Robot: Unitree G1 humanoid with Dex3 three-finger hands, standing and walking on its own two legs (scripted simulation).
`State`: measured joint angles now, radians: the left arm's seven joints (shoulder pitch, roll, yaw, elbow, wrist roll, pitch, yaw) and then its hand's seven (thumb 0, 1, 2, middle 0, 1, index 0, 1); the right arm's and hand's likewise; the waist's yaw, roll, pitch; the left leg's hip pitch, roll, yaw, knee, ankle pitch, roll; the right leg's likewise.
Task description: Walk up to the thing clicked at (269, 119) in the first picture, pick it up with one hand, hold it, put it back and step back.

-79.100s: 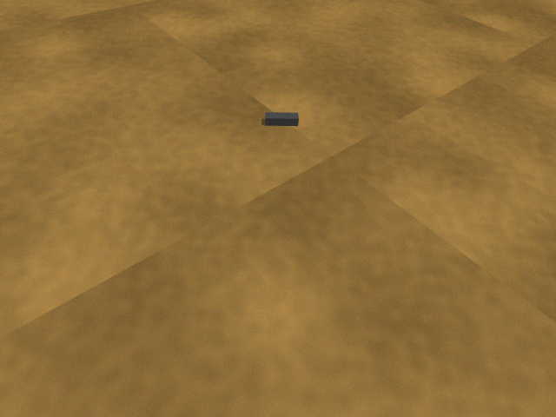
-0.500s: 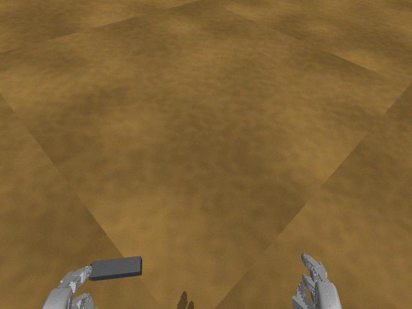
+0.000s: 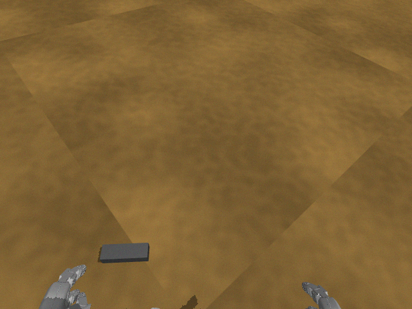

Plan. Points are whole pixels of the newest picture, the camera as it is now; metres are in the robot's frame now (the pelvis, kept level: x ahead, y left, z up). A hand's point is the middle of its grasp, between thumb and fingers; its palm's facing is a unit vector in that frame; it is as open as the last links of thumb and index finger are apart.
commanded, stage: stand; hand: left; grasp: from above
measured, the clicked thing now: (125, 252) +0.45 +0.31 -0.71
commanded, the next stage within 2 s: none
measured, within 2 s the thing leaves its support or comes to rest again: neither
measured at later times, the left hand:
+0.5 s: hand out of the picture +0.04 +0.24 -0.13, palm faces +0.04 -0.95 -0.32, open 7.4 cm
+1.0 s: hand out of the picture +0.06 +0.24 -0.12, palm faces +0.03 -0.94 -0.34, open 7.4 cm
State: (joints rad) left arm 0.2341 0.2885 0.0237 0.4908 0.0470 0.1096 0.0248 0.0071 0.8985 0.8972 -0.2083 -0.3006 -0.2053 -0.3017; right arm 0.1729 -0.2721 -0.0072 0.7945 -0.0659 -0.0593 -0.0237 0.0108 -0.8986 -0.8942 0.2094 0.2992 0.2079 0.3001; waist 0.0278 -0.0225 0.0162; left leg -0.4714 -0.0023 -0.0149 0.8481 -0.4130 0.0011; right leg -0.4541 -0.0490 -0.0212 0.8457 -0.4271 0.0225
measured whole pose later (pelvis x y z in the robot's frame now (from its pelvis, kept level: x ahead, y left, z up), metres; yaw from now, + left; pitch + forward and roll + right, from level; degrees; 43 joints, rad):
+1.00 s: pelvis +0.01 -0.01 +0.05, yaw +1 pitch -4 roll +0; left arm 0.13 0.31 0.03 1.16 0.02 0.00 0.02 0.00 0.90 0.90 -0.21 -0.30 -0.20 -0.30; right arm 0.13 -0.31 -0.02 1.14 -0.02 0.00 -0.01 0.00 -0.90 -0.89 0.21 0.30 0.20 0.30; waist 0.01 0.02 0.07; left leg -0.12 0.01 -0.03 0.36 -0.18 -0.01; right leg -0.09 -0.04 -0.05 0.35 -0.19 0.02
